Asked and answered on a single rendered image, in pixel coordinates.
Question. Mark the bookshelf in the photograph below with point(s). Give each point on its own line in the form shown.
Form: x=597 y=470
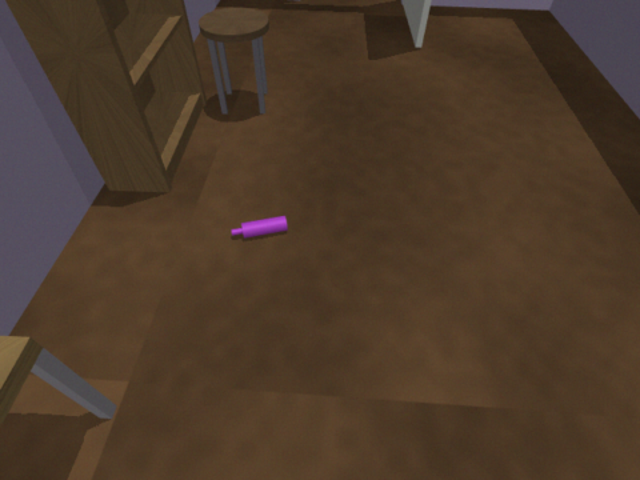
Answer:
x=127 y=74

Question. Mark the bottle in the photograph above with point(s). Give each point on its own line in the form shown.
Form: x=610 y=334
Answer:
x=261 y=227

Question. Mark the stool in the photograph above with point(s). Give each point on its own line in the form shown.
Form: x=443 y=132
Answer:
x=232 y=25

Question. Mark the chair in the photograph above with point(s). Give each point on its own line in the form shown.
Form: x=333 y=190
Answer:
x=21 y=355

